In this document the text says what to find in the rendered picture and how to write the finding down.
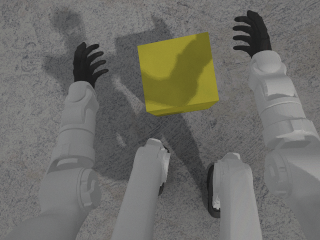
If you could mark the robot right forearm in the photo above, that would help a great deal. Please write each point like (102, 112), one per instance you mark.
(284, 122)

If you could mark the robot left foot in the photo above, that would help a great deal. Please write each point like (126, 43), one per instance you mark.
(162, 187)

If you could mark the robot left forearm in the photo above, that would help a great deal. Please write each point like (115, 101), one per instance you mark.
(77, 131)

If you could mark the robot right foot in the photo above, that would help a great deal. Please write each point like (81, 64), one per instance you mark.
(214, 212)

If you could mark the left robot upper arm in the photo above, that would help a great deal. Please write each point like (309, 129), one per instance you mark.
(66, 197)

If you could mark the carton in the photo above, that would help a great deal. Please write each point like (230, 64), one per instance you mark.
(178, 75)

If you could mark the robot right hand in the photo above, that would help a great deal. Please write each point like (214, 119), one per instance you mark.
(258, 40)

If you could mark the right robot upper arm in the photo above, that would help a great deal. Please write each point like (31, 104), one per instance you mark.
(294, 175)

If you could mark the robot left hand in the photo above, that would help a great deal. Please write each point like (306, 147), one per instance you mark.
(83, 71)

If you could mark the robot foot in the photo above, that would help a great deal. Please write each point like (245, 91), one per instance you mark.
(162, 187)
(214, 212)

